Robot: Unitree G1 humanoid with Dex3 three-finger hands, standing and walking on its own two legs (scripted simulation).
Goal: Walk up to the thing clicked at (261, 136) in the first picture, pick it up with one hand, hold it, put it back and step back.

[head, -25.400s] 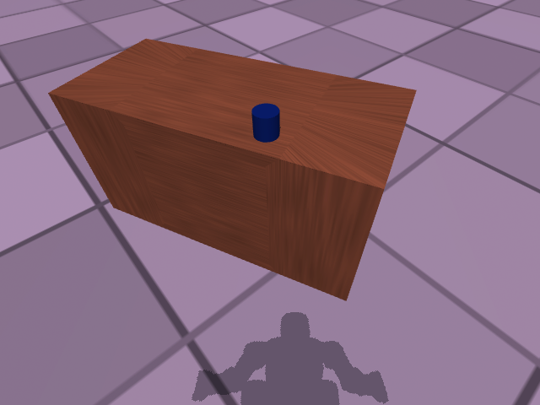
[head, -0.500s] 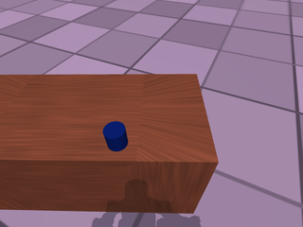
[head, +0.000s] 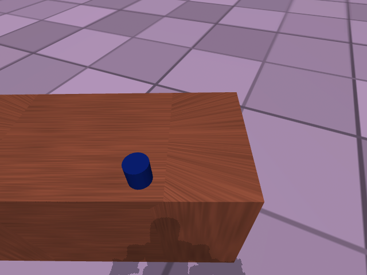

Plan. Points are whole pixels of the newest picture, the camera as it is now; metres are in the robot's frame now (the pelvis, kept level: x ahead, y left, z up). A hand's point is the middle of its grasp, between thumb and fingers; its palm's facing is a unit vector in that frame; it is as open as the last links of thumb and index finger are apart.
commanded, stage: home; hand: left
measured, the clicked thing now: (138, 171) +0.44 +0.17 -0.09
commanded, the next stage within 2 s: stand in 0.22 s
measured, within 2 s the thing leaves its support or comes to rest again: neither
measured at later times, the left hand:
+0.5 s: hand out of the picture +0.06 +0.25 -0.16, palm faces -0.03 -0.94 -0.34, open 16.1 cm
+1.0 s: hand out of the picture +0.07 +0.25 -0.16, palm faces -0.02 -0.94 -0.34, open 7.5 cm
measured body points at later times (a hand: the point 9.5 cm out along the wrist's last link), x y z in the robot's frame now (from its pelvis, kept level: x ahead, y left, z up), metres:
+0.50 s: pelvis +0.00 +0.00 +0.00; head +0.01 +0.00 +0.45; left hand +0.06 +0.30 -0.13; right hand +0.07 -0.30 -0.14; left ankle -0.01 +0.12 -0.75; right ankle -0.01 -0.13 -0.75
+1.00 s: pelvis +0.00 +0.00 +0.00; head +0.01 +0.00 +0.45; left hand +0.07 +0.30 -0.13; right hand +0.07 -0.30 -0.13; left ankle -0.01 +0.12 -0.75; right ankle -0.01 -0.13 -0.75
